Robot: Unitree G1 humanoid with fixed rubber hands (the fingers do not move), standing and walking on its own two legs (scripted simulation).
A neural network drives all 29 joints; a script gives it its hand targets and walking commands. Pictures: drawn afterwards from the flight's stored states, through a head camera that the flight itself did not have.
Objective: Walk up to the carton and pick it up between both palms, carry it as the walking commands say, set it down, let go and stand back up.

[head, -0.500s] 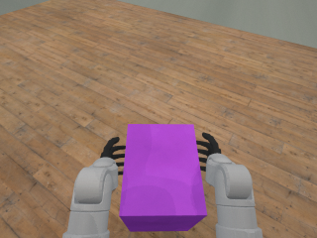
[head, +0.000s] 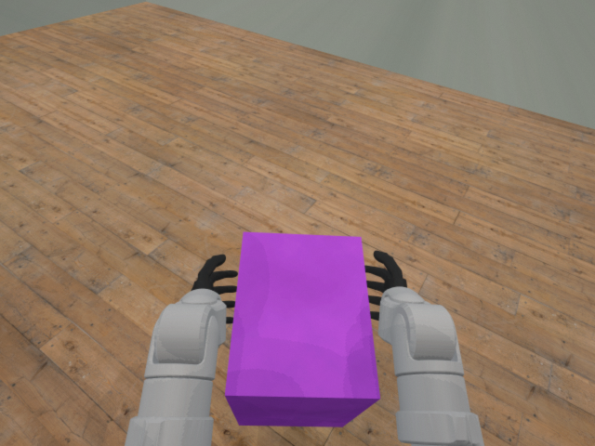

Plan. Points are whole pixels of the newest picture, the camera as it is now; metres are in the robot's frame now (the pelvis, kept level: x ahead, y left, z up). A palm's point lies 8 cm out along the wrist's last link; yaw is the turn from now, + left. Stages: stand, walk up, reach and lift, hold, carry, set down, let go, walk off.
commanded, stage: carry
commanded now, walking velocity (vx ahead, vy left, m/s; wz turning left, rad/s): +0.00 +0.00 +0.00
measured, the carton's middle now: (296, 336) +0.29 -0.01 -0.01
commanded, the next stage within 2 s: none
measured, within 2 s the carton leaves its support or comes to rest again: neither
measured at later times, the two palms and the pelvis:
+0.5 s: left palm (212, 300) +0.31 +0.11 +0.05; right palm (394, 296) +0.32 -0.14 +0.05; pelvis +0.02 -0.01 +0.00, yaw +1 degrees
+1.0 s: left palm (233, 286) +0.34 +0.08 +0.05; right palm (409, 290) +0.33 -0.17 +0.05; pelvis +0.04 -0.03 +0.00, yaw +0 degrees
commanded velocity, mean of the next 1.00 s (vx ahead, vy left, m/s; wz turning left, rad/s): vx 0.00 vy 0.00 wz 0.00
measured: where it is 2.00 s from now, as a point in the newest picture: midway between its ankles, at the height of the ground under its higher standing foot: outside the picture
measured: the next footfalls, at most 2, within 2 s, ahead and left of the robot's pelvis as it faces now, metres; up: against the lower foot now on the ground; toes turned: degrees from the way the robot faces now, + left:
none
